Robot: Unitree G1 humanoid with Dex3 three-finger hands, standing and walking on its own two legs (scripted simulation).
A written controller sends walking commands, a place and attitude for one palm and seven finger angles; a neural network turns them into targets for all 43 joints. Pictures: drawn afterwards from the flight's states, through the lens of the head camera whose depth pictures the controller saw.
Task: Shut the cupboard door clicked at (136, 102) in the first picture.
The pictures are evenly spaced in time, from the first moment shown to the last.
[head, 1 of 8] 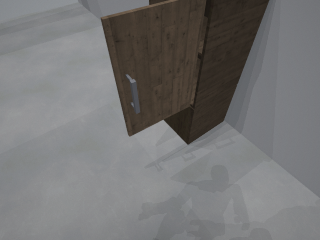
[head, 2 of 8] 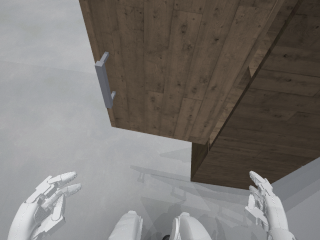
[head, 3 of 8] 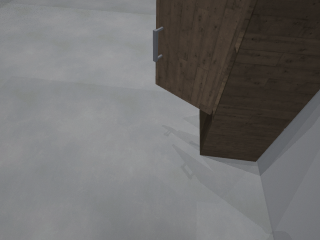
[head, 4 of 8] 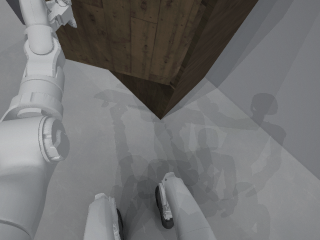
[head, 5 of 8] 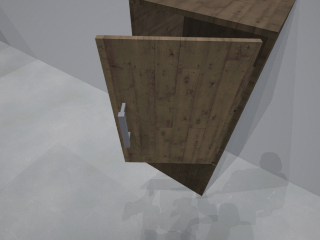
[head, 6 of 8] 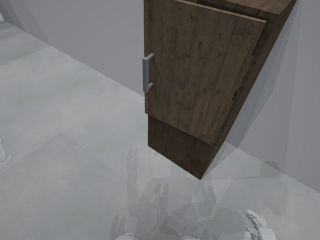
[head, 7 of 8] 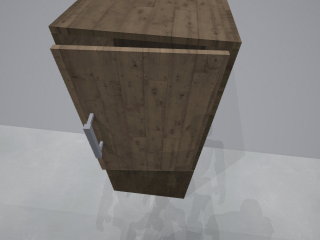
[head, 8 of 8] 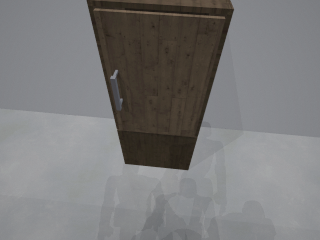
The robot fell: no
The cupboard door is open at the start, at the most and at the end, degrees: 87 87 0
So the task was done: yes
